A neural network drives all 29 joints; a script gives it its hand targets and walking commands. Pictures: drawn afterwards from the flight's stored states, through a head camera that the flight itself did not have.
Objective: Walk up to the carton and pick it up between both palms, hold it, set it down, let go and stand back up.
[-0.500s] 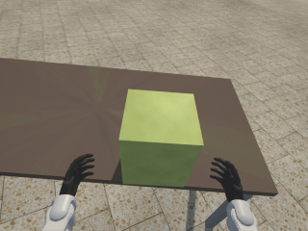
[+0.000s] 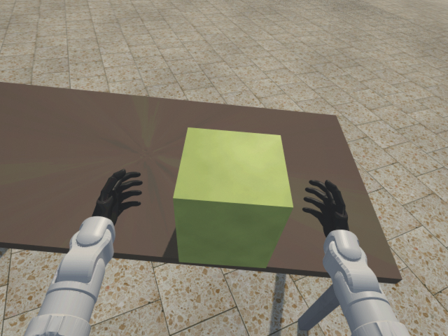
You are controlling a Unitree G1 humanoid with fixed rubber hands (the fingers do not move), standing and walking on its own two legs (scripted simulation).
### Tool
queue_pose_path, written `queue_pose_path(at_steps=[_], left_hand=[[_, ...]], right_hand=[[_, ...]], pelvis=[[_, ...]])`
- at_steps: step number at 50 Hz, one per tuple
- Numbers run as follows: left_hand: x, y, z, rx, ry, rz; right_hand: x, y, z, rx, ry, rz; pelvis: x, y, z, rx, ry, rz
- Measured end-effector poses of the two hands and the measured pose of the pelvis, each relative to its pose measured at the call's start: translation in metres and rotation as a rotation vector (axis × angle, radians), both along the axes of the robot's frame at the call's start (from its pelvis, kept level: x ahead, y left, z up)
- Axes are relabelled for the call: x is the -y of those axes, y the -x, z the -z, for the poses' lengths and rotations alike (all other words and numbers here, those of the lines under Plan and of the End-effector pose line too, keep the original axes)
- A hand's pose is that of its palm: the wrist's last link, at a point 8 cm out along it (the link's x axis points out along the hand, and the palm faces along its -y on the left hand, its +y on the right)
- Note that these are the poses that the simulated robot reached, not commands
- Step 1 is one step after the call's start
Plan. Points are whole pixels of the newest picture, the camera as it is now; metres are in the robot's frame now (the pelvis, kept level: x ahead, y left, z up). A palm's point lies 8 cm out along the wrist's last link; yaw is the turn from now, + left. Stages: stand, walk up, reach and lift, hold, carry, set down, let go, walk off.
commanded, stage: reach and lift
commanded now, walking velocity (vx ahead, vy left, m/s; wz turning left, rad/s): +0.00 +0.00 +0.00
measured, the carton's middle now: (228, 200) +0.42 -0.02 -0.02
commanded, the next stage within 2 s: none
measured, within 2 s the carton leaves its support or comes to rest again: neither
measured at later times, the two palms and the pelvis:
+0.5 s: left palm (115, 165) +0.39 +0.20 +0.11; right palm (337, 178) +0.38 -0.21 +0.12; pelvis -0.01 +0.00 +0.00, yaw +0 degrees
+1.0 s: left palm (119, 131) +0.44 +0.20 +0.15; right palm (342, 145) +0.42 -0.21 +0.16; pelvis -0.02 +0.00 +0.00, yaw +0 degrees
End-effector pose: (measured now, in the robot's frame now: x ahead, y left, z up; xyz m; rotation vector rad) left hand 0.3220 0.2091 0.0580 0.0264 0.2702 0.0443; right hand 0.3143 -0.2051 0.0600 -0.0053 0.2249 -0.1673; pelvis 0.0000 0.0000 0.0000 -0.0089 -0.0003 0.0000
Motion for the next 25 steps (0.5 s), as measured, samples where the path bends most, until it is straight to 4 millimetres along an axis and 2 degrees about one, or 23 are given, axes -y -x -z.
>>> queue_pose_path(at_steps=[25], left_hand=[[0.006,-0.067,-0.053,0.023,0.001,-0.002]], right_hand=[[0.006,-0.067,-0.055,-0.011,0.016,0.009]], pelvis=[[-0.001,0.013,0.001,-0.09,0.007,-0.001]])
